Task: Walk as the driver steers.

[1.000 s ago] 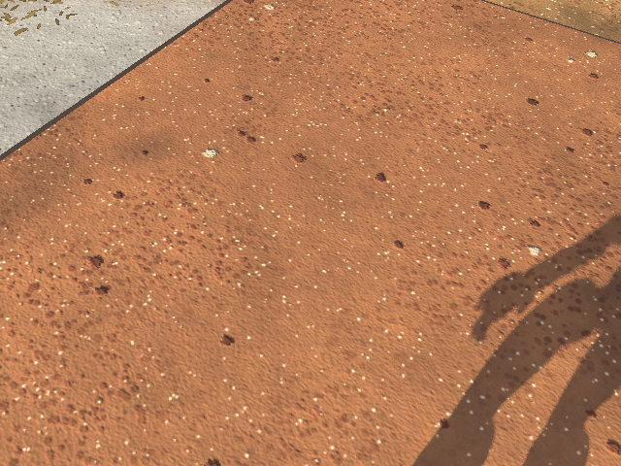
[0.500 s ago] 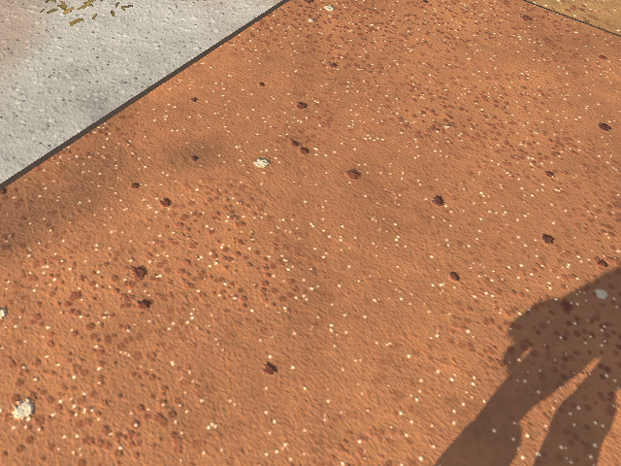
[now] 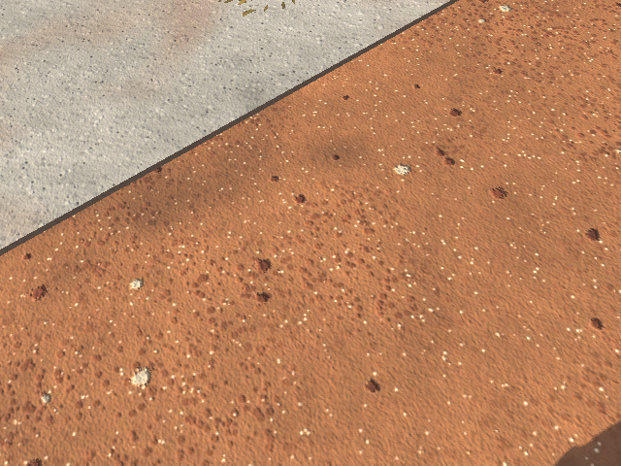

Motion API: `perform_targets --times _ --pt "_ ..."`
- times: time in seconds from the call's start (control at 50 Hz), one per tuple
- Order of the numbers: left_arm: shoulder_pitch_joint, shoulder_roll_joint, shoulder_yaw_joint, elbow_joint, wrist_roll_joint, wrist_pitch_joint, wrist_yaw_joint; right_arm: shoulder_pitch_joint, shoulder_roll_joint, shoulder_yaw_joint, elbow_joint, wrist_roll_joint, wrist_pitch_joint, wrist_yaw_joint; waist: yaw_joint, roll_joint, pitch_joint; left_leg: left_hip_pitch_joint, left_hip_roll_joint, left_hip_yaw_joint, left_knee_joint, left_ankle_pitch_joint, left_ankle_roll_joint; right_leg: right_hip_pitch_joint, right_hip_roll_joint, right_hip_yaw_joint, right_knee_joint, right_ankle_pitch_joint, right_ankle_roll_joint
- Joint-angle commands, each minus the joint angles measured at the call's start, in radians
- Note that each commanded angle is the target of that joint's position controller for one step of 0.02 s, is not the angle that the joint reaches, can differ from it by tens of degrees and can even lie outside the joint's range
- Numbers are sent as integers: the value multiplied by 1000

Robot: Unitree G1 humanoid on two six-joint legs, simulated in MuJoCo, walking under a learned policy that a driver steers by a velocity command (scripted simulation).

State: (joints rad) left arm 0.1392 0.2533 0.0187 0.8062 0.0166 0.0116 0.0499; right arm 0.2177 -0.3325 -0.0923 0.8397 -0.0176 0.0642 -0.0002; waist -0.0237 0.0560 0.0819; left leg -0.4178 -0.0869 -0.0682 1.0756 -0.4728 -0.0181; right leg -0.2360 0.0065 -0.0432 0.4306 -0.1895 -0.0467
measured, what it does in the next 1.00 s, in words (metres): steps on the spot, turning right: left foot, then right foot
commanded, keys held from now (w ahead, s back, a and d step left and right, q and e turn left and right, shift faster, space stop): no key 0.06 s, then e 0.78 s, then q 0.16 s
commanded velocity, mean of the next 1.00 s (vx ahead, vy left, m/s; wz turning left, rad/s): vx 0.00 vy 0.00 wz -0.25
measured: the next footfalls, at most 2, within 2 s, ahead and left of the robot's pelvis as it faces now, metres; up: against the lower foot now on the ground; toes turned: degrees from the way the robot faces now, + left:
left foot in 0.26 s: +0.02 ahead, +0.12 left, +0.00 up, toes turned -2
right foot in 0.62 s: -0.02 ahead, -0.09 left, +0.00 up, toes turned -13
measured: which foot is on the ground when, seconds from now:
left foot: up 0.00-0.24, down 0.26-0.62, up 0.64-1.00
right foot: down 0.00-0.26, up 0.28-0.60, down 0.62-1.00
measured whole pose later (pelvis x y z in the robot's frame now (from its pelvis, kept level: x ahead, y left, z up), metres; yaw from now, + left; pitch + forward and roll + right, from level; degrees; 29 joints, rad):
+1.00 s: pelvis -0.03 -0.02 +0.00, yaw -20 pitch -1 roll +1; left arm 0.20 0.26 0.03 0.82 0.03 0.03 0.02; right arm 0.18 -0.29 -0.05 0.87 -0.01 0.06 -0.02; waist 0.00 0.03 0.07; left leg -0.37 0.02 -0.02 0.78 -0.37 -0.03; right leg -0.17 0.11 0.09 0.38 -0.19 -0.09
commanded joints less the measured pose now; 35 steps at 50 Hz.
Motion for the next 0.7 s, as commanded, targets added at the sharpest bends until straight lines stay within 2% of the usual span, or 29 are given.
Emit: perform_targets --times 0.02,0.08,0.12,0.16,0.18,0.22,0.24,0.26,0.28,0.3,0.32,0.34,0.36,0.38,0.42,0.46,0.52,0.56,0.58,0.6,0.62,0.64,0.66,0.68,0.7 --pt "26 133 31 -52 8 -14 -1 58 -58 -12 -34 7 10 21 11 -195 -110 -61 19 7 57 36 -33 141 -228 159 -118 447 -152" --pt "71 142 35 -30 6 -22 -10 20 -36 1 -42 5 17 19 33 -194 -119 -41 20 -6 -60 24 -29 167 -253 167 -112 439 -177" --pt "60 132 28 -19 8 -27 -20 8 -8 18 -36 5 19 11 30 -203 -123 44 29 -4 -211 15 -14 134 -245 165 -114 394 -174" --pt "48 125 19 -5 13 -28 -34 -1 13 36 -20 7 20 -2 33 -230 -123 161 39 44 -393 17 2 89 -223 169 -116 347 -164" --pt "60 134 19 7 14 -25 -41 1 10 39 -9 8 19 -10 37 -245 -118 197 35 67 -471 42 8 84 -213 189 -109 349 -161" --pt "59 172 30 24 -1 -14 -50 50 -2 39 21 4 6 -28 -5 -217 -97 313 30 94 -729 241 26 39 -192 210 -54 386 -124" --pt "82 177 33 30 -7 -15 -52 57 -41 33 26 -3 -9 -38 -4 -177 -107 406 79 36 -799 342 38 -25 -186 224 -38 339 -80" --pt "94 135 24 12 -15 -21 -58 68 -97 27 20 -19 -26 -48 8 -55 -148 491 242 -114 -834 339 66 -100 -140 188 39 199 -30" --pt "85 72 11 -5 -30 -15 -53 -10 -169 10 19 1 -28 -46 46 141 -87 347 361 -194 -821 475 152 -131 2 59 79 -103 4" --pt "76 118 22 13 -16 1 -44 -58 -117 18 1 1 -36 -41 23 132 -83 285 396 -184 -808 471 209 -86 3 46 239 -267 9" --pt "68 135 37 18 -17 13 -43 -71 -88 25 -9 -4 -42 -40 17 122 -55 269 399 -171 -810 527 237 -136 27 51 380 -324 3" --pt "83 138 47 26 -16 23 -43 -78 -76 29 -12 -8 -40 -44 23 98 -36 261 387 -134 -802 607 248 -173 30 60 500 -349 4" --pt "102 132 54 34 -9 31 -46 -76 -62 33 -11 -5 -41 -50 35 87 -29 264 373 -90 -788 676 242 -194 22 68 561 -339 9" --pt "122 117 54 38 -3 35 -48 -75 -58 33 -10 -3 -41 -54 44 86 -37 291 357 -53 -769 721 234 -208 17 65 579 -328 19" --pt "116 99 54 35 1 38 -53 -64 -54 32 -10 -3 -39 -56 32 83 -49 341 341 -13 -746 724 227 -227 10 43 543 -311 42" --pt "80 86 51 16 -4 44 -62 -53 -61 28 -7 -4 -39 -53 12 96 -60 360 347 4 -728 703 227 -204 1 24 454 -303 54" --pt "60 85 51 -12 -13 50 -72 -53 -96 13 -8 -10 -39 -41 -1 118 -87 350 371 14 -694 714 221 -122 4 -8 329 -291 43" --pt "77 92 55 -19 -16 49 -78 -64 -114 4 -11 -10 -37 -34 11 118 -100 332 381 23 -654 694 203 -64 12 -30 237 -252 25" --pt "104 87 55 -14 -14 44 -78 -81 -119 1 -15 -6 -34 -32 35 101 -105 300 371 47 -611 647 176 -4 22 -45 142 -177 13" --pt "125 94 57 -11 -9 34 -74 -75 -116 -1 -10 -4 -33 -29 57 55 -107 237 350 84 -538 531 125 78 28 -22 15 -54 -2" --pt "141 166 75 -15 7 19 -64 -39 -82 4 -12 -8 -32 -22 59 -141 -106 103 272 168 -333 298 54 171 -92 195 -136 36 -34" --pt "177 334 112 -28 2 10 -64 -104 -2 28 -92 -6 -25 -29 70 -389 -82 -155 65 200 -158 -165 -9 197 -378 583 -163 445 -185" --pt "237 300 112 -7 -1 10 -63 -143 -35 26 -88 -10 -14 -43 107 -239 -110 -136 91 53 -7 -186 1 177 -385 566 -146 460 -268" --pt "180 244 98 -17 -6 14 -56 -124 -45 22 -75 5 -11 -40 67 -171 -71 -146 111 32 37 -105 8 144 -328 470 -135 389 -263" --pt "100 201 86 -35 -7 21 -50 -109 -55 19 -59 13 -17 -34 35 -137 -39 -140 128 19 14 -11 10 116 -255 398 -141 308 -217"
Keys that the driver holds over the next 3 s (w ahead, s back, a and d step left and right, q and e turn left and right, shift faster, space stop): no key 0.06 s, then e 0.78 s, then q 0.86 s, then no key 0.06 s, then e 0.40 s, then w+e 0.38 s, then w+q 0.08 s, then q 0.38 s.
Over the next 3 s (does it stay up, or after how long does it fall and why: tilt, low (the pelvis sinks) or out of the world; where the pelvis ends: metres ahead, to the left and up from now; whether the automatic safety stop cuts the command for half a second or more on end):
stays up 0.18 -0.09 -0.01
